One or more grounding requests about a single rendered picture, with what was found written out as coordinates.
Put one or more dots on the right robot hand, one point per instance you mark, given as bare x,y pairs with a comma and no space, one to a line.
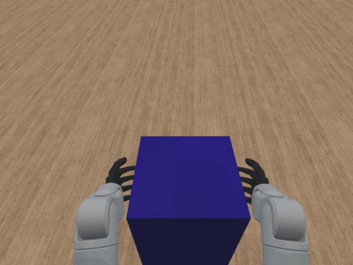
258,177

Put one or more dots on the left robot forearm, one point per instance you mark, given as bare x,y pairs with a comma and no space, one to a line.
96,231

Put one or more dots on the carton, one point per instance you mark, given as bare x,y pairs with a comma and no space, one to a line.
187,204

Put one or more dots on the left robot hand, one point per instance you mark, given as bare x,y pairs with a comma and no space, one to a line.
115,173

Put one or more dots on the right robot forearm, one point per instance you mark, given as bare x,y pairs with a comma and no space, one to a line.
283,227

